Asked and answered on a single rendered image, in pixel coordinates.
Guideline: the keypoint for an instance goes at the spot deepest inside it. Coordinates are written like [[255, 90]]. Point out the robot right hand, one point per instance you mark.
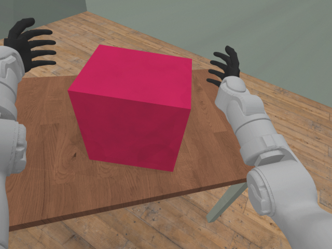
[[231, 69]]

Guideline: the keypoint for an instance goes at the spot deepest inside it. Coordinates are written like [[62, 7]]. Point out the table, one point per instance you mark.
[[60, 182]]

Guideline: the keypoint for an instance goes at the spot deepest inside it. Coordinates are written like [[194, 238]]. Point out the right robot upper arm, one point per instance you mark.
[[285, 192]]

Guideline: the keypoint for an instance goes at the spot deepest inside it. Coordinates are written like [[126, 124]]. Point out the robot left hand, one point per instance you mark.
[[19, 41]]

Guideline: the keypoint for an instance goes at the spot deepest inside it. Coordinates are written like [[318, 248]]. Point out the robot right forearm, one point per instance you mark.
[[260, 144]]

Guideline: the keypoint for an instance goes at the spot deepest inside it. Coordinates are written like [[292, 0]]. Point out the carton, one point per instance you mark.
[[132, 106]]

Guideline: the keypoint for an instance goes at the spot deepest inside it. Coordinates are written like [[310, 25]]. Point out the robot left forearm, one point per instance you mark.
[[11, 73]]

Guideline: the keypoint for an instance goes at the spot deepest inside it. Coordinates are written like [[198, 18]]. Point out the left robot upper arm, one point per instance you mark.
[[13, 146]]

